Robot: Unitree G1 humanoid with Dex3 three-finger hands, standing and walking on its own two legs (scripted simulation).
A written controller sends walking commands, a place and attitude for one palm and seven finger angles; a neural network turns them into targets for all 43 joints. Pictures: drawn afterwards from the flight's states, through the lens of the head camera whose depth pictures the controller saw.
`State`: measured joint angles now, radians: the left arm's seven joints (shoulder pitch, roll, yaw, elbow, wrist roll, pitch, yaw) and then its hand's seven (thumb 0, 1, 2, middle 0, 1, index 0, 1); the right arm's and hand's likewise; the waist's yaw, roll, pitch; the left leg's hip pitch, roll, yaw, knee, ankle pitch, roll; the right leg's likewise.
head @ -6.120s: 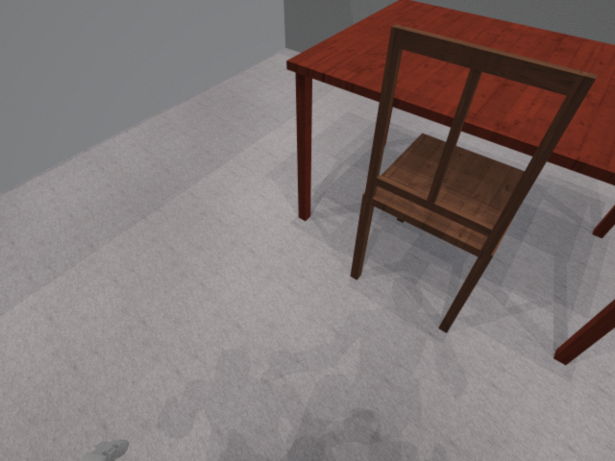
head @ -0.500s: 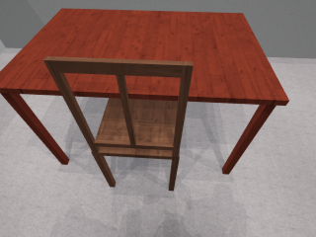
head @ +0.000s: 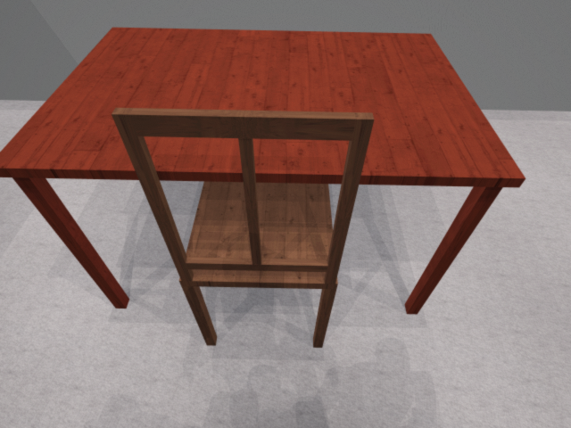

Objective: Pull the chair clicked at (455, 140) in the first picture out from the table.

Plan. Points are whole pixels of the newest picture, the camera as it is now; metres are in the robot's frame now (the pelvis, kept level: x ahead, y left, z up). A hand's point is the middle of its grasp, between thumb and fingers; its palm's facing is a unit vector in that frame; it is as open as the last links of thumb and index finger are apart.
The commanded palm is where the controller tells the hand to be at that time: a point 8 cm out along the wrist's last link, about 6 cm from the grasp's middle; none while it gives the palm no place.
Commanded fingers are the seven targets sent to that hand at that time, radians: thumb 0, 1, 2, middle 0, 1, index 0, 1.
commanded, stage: look again from close up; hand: left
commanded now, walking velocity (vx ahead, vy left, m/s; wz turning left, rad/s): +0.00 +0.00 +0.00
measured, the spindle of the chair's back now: (252, 210) +0.52 +0.10 -0.05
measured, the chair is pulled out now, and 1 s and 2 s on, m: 0.00 0.00 0.00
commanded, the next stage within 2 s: shuffle to correct the standing spot in 0.56 s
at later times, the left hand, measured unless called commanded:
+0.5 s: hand out of the picture -0.05 +0.16 -0.17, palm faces +0.00 -0.98 -0.18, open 7.4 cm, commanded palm none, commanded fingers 0.00 0.90 0.90 -0.20 -0.30 -0.20 -0.30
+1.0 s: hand out of the picture -0.03 +0.12 -0.17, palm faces +0.01 -0.98 -0.18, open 7.4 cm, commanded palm none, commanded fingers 0.00 0.90 0.90 -0.20 -0.30 -0.20 -0.30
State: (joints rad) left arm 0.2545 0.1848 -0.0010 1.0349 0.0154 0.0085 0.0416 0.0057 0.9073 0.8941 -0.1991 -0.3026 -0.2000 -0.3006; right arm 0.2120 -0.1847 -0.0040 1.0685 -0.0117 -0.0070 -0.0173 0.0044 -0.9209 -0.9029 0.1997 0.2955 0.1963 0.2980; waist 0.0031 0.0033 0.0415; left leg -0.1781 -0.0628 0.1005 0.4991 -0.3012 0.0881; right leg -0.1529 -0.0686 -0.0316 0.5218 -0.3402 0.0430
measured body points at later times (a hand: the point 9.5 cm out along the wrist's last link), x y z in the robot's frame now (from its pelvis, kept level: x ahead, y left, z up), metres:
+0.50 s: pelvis -0.02 +0.00 +0.01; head -0.01 -0.01 +0.46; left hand -0.05 +0.21 -0.15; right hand -0.03 -0.22 -0.16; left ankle -0.02 +0.06 -0.73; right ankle -0.04 -0.15 -0.73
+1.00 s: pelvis +0.01 -0.05 +0.00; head +0.02 -0.06 +0.45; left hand -0.03 +0.17 -0.15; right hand -0.03 -0.26 -0.16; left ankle -0.02 +0.06 -0.73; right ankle -0.04 -0.15 -0.73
